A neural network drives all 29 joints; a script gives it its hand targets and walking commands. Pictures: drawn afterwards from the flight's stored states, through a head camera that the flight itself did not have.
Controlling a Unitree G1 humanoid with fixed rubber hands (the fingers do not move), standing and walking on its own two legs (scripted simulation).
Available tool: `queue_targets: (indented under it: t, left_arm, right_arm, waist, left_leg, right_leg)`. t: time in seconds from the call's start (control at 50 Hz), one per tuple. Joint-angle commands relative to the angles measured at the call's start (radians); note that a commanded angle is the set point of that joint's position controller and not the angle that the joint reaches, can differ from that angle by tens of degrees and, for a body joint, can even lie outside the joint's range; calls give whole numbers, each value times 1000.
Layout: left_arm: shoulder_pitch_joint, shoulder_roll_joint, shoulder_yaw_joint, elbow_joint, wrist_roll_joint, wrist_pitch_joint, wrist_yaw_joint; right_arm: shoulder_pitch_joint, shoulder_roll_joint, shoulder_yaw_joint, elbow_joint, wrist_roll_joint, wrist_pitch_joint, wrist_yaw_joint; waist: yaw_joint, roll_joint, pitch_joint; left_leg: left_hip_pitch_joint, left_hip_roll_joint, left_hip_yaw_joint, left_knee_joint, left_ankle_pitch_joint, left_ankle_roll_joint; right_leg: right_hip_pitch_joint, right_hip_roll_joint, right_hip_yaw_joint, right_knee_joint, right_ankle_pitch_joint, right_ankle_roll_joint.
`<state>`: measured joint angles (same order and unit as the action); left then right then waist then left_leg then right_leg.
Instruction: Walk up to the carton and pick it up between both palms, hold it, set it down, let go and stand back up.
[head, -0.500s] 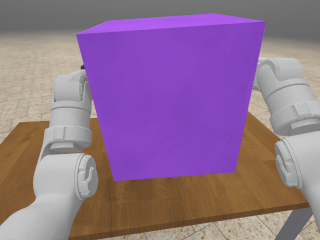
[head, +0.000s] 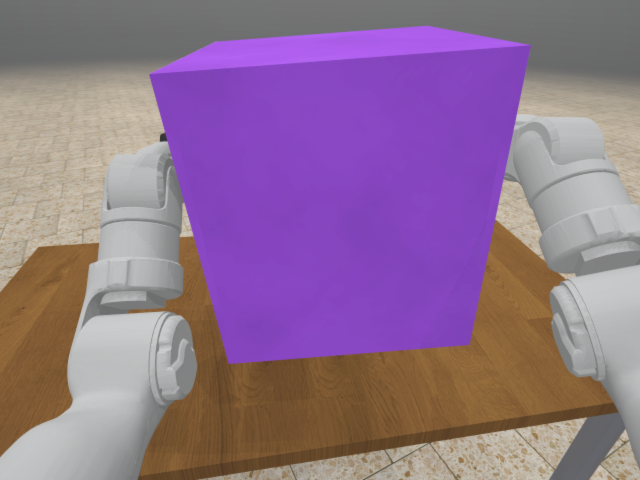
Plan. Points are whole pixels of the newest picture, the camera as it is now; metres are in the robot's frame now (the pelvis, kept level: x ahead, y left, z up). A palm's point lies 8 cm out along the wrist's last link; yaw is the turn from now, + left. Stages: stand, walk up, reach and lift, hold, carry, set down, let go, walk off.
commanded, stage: hold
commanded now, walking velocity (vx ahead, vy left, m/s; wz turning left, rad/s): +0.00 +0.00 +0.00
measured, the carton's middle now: (334, 183) +0.36 +0.01 +0.30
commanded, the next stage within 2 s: none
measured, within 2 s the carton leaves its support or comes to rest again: neither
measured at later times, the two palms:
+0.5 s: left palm (172, 162) +0.37 +0.19 +0.32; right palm (489, 142) +0.36 -0.16 +0.35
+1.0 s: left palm (175, 165) +0.37 +0.19 +0.31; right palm (487, 143) +0.37 -0.16 +0.35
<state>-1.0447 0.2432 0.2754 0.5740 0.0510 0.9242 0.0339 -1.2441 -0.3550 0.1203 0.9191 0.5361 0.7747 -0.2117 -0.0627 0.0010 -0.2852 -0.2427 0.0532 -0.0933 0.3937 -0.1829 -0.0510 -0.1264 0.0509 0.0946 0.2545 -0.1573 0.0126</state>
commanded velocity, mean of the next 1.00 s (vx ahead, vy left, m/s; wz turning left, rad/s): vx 0.00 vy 0.00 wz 0.00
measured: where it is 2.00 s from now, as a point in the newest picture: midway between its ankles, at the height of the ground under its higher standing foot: outside the picture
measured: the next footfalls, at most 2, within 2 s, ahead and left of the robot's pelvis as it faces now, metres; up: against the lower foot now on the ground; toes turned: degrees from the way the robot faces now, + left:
none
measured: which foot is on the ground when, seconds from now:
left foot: down 0.00-1.00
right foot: down 0.00-1.00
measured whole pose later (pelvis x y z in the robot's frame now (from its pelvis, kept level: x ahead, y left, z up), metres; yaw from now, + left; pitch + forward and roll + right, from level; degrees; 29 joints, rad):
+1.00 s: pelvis +0.00 +0.00 +0.00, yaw +0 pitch +2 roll -2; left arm -1.04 0.25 0.26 0.59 0.05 0.92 0.04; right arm -1.24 -0.35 0.13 0.93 0.54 0.76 -0.20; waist -0.06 -0.01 -0.29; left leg -0.25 0.05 -0.09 0.40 -0.19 -0.05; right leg -0.13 0.05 0.10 0.25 -0.16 0.01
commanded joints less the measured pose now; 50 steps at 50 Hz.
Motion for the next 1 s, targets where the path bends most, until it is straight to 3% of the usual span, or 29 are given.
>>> queue_targets:
  t: [0.0,0.04,0.12,0.14,0.16,0.18,0.2,0.22,0.32,0.36,0.4,0.42,0.44,0.5,0.52,0.58,0.6,0.64,0.68,0.7,0.76,0.78,0.8,0.86,0.88,0.9,0.98]
  left_arm:
    - [-921,-591,-278,-267,-181,-103,-148]
    - [-903,-597,-276,-242,-182,-98,-146]
    - [-876,-591,-260,-180,-164,-91,-158]
    - [-881,-591,-260,-193,-161,-95,-158]
    - [-902,-582,-262,-214,-170,-98,-157]
    - [-896,-582,-264,-228,-168,-100,-158]
    - [-875,-593,-265,-184,-167,-98,-160]
    - [-914,-594,-263,-189,-173,-104,-159]
    - [-914,-611,-273,-216,-177,-114,-147]
    - [-898,-605,-269,-175,-172,-106,-147]
    - [-923,-591,-272,-190,-181,-108,-153]
    - [-927,-609,-294,-174,-193,-113,-152]
    - [-900,-613,-281,-169,-181,-109,-151]
    - [-922,-625,-289,-191,-198,-109,-145]
    - [-877,-610,-262,-143,-176,-103,-150]
    - [-942,-611,-276,-198,-177,-113,-148]
    - [-921,-611,-268,-182,-176,-111,-149]
    - [-951,-616,-284,-201,-187,-114,-145]
    - [-906,-629,-266,-160,-175,-110,-145]
    - [-919,-634,-288,-212,-186,-112,-142]
    - [-921,-627,-281,-193,-182,-112,-144]
    - [-872,-606,-263,-159,-167,-106,-146]
    - [-905,-625,-284,-204,-181,-110,-145]
    - [-883,-618,-299,-203,-187,-112,-144]
    - [-887,-617,-291,-235,-186,-114,-142]
    - [-913,-614,-302,-286,-196,-116,-141]
    - [-875,-621,-273,-205,-173,-95,-142]
  right_arm:
    - [-776,640,61,-353,199,-44,131]
    - [-801,634,65,-382,213,-48,132]
    - [-781,622,46,-328,186,-42,132]
    - [-779,625,49,-336,181,-44,132]
    - [-768,619,41,-335,183,-41,128]
    - [-762,628,47,-345,188,-42,132]
    - [-787,623,64,-342,192,-43,129]
    - [-796,634,44,-318,188,-46,132]
    - [-804,638,47,-351,186,-55,139]
    - [-821,627,52,-344,187,-54,139]
    - [-836,634,66,-360,193,-53,132]
    - [-808,629,44,-302,172,-51,136]
    - [-805,641,55,-325,178,-53,139]
    - [-818,627,54,-341,190,-57,137]
    - [-807,638,63,-323,182,-53,142]
    - [-798,623,22,-298,170,-52,143]
    - [-803,627,39,-311,174,-52,144]
    - [-813,632,38,-291,178,-53,151]
    - [-829,632,49,-314,180,-55,150]
    - [-800,622,39,-332,180,-56,148]
    - [-778,615,16,-277,174,-53,147]
    - [-780,618,47,-306,183,-55,148]
    - [-780,618,35,-309,182,-55,145]
    - [-778,617,62,-345,193,-62,139]
    - [-798,633,77,-384,214,-65,139]
    - [-782,633,63,-390,211,-65,136]
    - [-800,631,51,-354,197,-55,137]
  waist:
    - [-8,76,-328]
    - [1,73,-346]
    - [-1,75,-292]
    - [-3,51,-296]
    - [-13,53,-298]
    - [-4,73,-298]
    - [-7,49,-284]
    - [-1,75,-288]
    - [4,64,-331]
    - [2,63,-326]
    - [4,30,-328]
    - [-16,66,-294]
    - [-2,56,-309]
    - [-7,78,-333]
    - [17,63,-296]
    - [-15,76,-316]
    - [6,67,-314]
    - [-1,92,-297]
    - [15,61,-309]
    - [1,59,-338]
    - [-9,84,-301]
    - [7,70,-311]
    - [-9,86,-315]
    - [-11,78,-331]
    - [1,54,-355]
    - [-2,87,-375]
    - [10,83,-300]
  left_leg:
    - [243,-66,50,10,321,-26]
    - [243,-63,49,11,309,-27]
    - [221,-67,54,-6,262,-22]
    - [213,-65,54,-5,251,-16]
    - [209,-63,51,-7,247,-21]
    - [212,-65,49,-1,276,-21]
    - [211,-66,46,-4,279,-21]
    - [212,-67,47,-5,261,-21]
    - [215,-63,45,-1,261,-16]
    - [227,-63,47,2,264,-21]
    - [216,-68,50,-2,253,-10]
    - [203,-64,48,-9,232,-18]
    - [208,-63,46,-7,250,-15]
    - [212,-64,49,7,270,-23]
    - [202,-63,45,-3,249,-14]
    - [206,-64,53,-9,218,-20]
    - [190,-63,44,-13,217,-14]
    - [193,-63,47,-8,235,-22]
    - [189,-62,46,-6,228,-15]
    - [203,-62,41,-3,238,-17]
    - [210,-58,40,-6,244,-24]
    - [214,-57,44,-3,256,-22]
    - [225,-58,42,1,271,-28]
    - [236,-63,43,6,305,-27]
    - [233,-65,44,16,325,-25]
    - [260,-64,40,23,367,-33]
    - [217,-59,49,10,301,-25]
  right_leg:
    - [30,40,-36,-10,257,35]
    - [17,43,-39,-13,238,33]
    - [1,37,-28,-26,191,30]
    - [10,36,-32,-23,192,32]
    - [23,36,-35,-17,205,31]
    - [16,32,-30,-15,230,29]
    - [26,38,-31,-17,226,29]
    - [-4,34,-30,-21,200,28]
    - [-1,35,-28,-22,194,24]
    - [2,39,-31,-24,196,27]
    - [1,41,-33,-25,191,29]
    - [-20,37,-31,-25,164,31]
    - [-7,40,-36,-25,185,29]
    - [7,37,-33,-17,213,32]
    - [-3,34,-25,-24,182,29]
    - [-8,34,-30,-24,164,27]
    - [3,34,-30,-25,167,26]
    - [-10,36,-31,-19,172,25]
    - [-5,36,-30,-22,169,25]
    - [4,39,-32,-20,181,25]
    - [-10,40,-36,-19,178,22]
    - [2,41,-28,-26,183,22]
    - [11,42,-37,-22,201,20]
    - [20,39,-30,-18,226,24]
    - [42,43,-31,-14,258,30]
    - [33,44,-35,-8,288,30]
    - [16,40,-37,-19,227,29]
